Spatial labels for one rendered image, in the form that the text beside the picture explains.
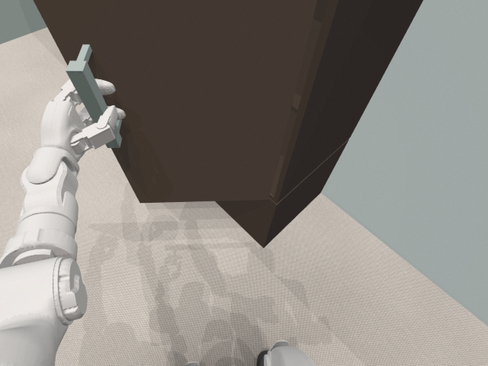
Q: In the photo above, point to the handle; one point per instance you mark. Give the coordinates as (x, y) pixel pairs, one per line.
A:
(84, 82)

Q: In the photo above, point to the robot left forearm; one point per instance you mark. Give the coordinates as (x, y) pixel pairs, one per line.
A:
(48, 221)

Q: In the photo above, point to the robot left hand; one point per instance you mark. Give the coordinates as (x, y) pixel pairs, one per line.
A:
(62, 127)

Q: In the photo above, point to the right robot thigh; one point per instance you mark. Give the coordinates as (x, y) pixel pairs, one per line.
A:
(287, 356)

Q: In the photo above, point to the cupboard door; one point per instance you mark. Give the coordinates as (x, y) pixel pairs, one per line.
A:
(206, 86)

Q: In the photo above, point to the robot left upper arm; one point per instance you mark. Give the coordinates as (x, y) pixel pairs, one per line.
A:
(38, 302)

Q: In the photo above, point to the robot right shin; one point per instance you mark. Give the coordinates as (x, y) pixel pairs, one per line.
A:
(280, 343)

